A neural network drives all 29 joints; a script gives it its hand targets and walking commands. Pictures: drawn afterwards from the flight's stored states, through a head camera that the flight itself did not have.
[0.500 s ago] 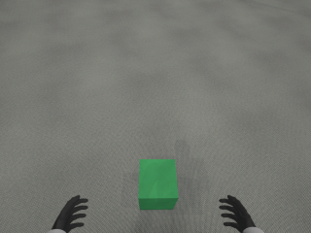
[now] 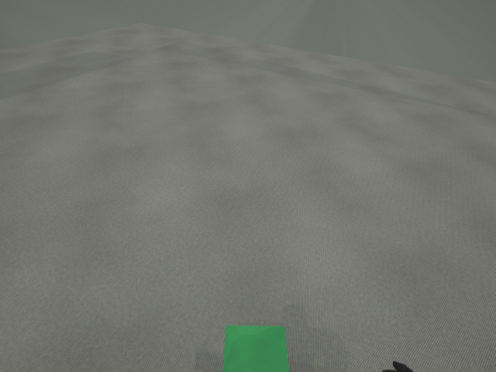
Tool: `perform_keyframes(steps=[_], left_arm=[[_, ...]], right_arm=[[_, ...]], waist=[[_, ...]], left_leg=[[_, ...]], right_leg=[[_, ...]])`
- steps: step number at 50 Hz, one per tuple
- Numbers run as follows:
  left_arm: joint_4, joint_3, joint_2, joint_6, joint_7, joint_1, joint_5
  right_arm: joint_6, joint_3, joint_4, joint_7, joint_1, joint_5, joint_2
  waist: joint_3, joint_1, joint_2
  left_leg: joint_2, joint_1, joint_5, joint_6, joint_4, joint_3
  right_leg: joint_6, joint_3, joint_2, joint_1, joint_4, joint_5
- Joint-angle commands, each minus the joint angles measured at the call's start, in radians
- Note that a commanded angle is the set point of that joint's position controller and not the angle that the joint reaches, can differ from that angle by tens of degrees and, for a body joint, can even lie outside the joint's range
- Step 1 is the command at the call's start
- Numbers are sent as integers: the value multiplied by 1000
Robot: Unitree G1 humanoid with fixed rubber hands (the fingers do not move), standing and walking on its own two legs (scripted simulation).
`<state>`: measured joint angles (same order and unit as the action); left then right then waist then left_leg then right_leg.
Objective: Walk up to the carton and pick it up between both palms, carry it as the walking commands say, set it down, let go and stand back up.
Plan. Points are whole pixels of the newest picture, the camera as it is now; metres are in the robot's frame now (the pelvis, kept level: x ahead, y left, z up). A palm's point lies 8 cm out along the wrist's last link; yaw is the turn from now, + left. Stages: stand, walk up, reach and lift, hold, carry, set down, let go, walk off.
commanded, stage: stand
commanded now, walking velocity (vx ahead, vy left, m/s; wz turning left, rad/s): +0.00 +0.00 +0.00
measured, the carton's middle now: out of the picture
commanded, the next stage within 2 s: none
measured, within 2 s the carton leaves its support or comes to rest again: neither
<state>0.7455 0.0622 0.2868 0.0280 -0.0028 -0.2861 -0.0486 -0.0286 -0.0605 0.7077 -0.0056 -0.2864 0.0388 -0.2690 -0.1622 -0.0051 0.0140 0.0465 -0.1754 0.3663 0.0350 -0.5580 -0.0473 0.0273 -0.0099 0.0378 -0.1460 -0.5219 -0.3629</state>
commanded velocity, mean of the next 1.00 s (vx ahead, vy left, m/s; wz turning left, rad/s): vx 0.00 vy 0.00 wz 0.00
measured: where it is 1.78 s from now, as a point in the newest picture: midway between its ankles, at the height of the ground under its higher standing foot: outside the picture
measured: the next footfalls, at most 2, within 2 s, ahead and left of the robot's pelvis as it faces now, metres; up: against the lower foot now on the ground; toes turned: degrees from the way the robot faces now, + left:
left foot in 1.40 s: -0.09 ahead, +0.10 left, +0.00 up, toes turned -3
right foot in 1.62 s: -0.20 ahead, -0.14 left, +0.00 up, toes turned -6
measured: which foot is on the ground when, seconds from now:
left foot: down 0.00-1.00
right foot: down 0.00-1.00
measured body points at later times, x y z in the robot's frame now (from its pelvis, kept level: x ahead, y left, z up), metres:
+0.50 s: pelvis -0.07 +0.01 +0.01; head -0.17 +0.01 +0.45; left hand -0.02 +0.29 -0.12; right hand -0.02 -0.28 -0.11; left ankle -0.04 +0.10 -0.73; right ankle -0.05 -0.10 -0.73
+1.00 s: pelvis -0.13 -0.01 +0.00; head -0.20 +0.00 +0.45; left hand -0.10 +0.28 -0.13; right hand -0.13 -0.30 -0.13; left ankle -0.05 +0.10 -0.73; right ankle -0.05 -0.10 -0.73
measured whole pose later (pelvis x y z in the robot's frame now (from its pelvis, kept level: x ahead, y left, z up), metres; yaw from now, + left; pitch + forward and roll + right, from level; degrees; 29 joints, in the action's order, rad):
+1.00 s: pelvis -0.13 -0.01 +0.00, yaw -2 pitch -5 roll +1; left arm 1.02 0.03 0.33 -0.01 0.01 -0.37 -0.04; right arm 0.02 -0.03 0.99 0.00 -0.41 0.05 -0.31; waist -0.11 0.00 0.03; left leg 0.05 -0.26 0.32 0.03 -0.51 -0.01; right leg 0.04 0.04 0.04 -0.27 -0.54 -0.25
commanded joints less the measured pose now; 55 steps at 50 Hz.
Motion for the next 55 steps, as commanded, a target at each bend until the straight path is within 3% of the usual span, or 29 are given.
perform_keyframes(steps=[1,2,5,6,9,10,11,13,14,16,20,22,23,26,27,28,29,31,33,35,36,40,41,43,44,45,50,51,55], left_arm=[[-116,45,173,-65,-22,75,-4],[-93,48,160,-68,-13,91,-3],[-61,55,175,-73,-10,52,-3],[-66,67,221,-84,-13,54,-9],[-19,45,155,-77,-6,19,-7],[-16,61,207,-77,-14,-12,-4],[-36,63,220,-83,-10,40,-9],[-20,67,210,-81,-10,36,-6],[-11,56,198,-83,-2,39,-3],[13,49,179,-83,-2,45,1],[40,45,196,-92,5,1,1],[76,34,198,-92,11,-59,16],[82,33,213,-91,-3,-56,-1],[92,23,200,-90,3,-61,8],[117,10,178,-89,11,-100,12],[109,22,206,-98,5,-100,16],[113,17,221,-89,0,-33,8],[111,13,213,-93,-9,-26,7],[128,7,224,-85,-8,-26,0],[146,-8,178,-78,-1,-101,-1],[141,12,248,-85,2,-44,-8],[160,21,266,-79,-16,-47,6],[153,6,230,-84,-8,-18,7],[171,15,250,-82,-10,-47,17],[192,24,269,-71,2,-69,12],[193,4,230,-64,8,-67,12],[205,24,259,-80,-5,-35,14],[202,19,222,-77,4,-19,-7],[204,17,254,-68,-5,-19,18]], right_arm=[[62,-53,-114,-10,49,5,-165],[74,-49,-86,-10,61,11,-159],[65,-54,-47,-19,12,14,-215],[68,-65,-58,-18,48,6,-201],[94,-58,-21,-33,11,23,-231],[91,-46,-43,-18,56,8,-185],[88,-42,-48,-17,71,13,-180],[100,-35,-22,-19,19,3,-174],[104,-33,-23,-22,64,12,-216],[106,-35,9,-15,34,14,-207],[87,-37,64,-15,25,20,-226],[94,-49,67,-14,32,26,-273],[90,-33,89,-13,-2,18,-258],[95,-19,96,6,16,17,-221],[93,-24,122,-1,-28,9,-222],[103,-17,116,0,-2,11,-209],[92,-32,121,0,11,6,-263],[93,-27,125,-4,-4,4,-254],[94,-30,143,8,-24,4,-247],[88,-32,156,7,-25,8,-281],[82,-34,164,2,-46,9,-298],[88,-12,188,4,-131,0,-206],[90,-16,186,3,-103,4,-216],[83,-18,200,-3,-83,2,-268],[85,-35,191,0,-82,15,-292],[81,-17,190,3,-58,8,-258],[78,-20,223,-13,-81,7,-244],[82,-18,220,-11,-99,1,-251],[81,-1,226,-3,-71,-11,-228]], waist=[[75,19,9],[90,22,-89],[126,8,-85],[195,-1,3],[175,-12,-29],[158,-36,-5],[180,-16,32],[167,2,-58],[218,5,-14],[197,9,-86],[261,-19,67],[193,-24,-83],[288,-14,-22],[265,-23,-10],[282,-17,19],[287,-30,-39],[292,9,-70],[259,17,48],[266,31,45],[340,-16,39],[331,28,26],[278,56,54],[272,39,-2],[283,19,25],[306,9,-46],[311,2,5],[348,-3,-57],[202,27,26],[229,2,-3]], left_leg=[[-124,18,-616,6,36,-62],[-112,-23,-578,8,48,-69],[-119,-69,-465,-2,102,-69],[-132,-108,-520,0,122,-104],[-147,-36,-555,-17,141,-133],[-123,-71,-386,27,132,-99],[-118,-90,-323,16,147,-105],[-136,-113,-222,12,186,-115],[-153,-153,-91,18,219,-147],[-152,-136,-69,3,253,-153],[-125,-198,133,33,276,-153],[-153,-210,216,20,317,-183],[-125,-250,220,30,302,-169],[-138,-265,308,36,290,-187],[-143,-214,205,30,290,-177],[-140,-245,179,46,271,-186],[-134,-204,159,32,266,-159],[-131,-145,58,31,212,-131],[-120,-183,163,32,231,-151],[-134,-223,262,49,223,-159],[-115,-222,237,38,214,-151],[-101,-116,0,45,147,-101],[-106,-110,19,39,157,-109],[-106,-183,170,46,197,-136],[-129,-199,302,38,233,-160],[-124,-256,369,48,236,-164],[-118,-228,161,48,223,-152],[-121,-142,74,43,175,-118],[-114,-168,180,42,181,-159]], right_leg=[[-12,85,-104,-97,62,561],[-5,99,-107,-56,86,596],[-11,113,-115,-60,108,412],[0,99,-104,-77,83,443],[-7,99,-83,-116,70,297],[-7,109,-98,-69,125,318],[-1,103,-104,-71,109,313],[-2,138,-115,-60,136,215],[-7,128,-97,-95,146,158],[-8,135,-90,-86,115,160],[8,149,-100,-137,150,18],[8,133,-99,-78,117,43],[12,169,-96,-103,152,-22],[23,178,-101,-147,169,-141],[21,174,-112,-178,151,-76],[22,193,-124,-141,148,-25],[29,197,-110,-224,163,-64],[38,227,-133,-245,182,-119],[38,209,-118,-238,199,-198],[43,234,-134,-300,226,-268],[45,255,-133,-303,218,-297],[51,290,-166,-260,246,-174],[37,250,-152,-269,225,-172],[41,237,-122,-254,216,-226],[34,240,-123,-281,216,-262],[31,239,-119,-259,205,-275],[47,247,-123,-252,165,-144],[43,210,-120,-181,132,-114],[53,265,-154,-255,195,-257]])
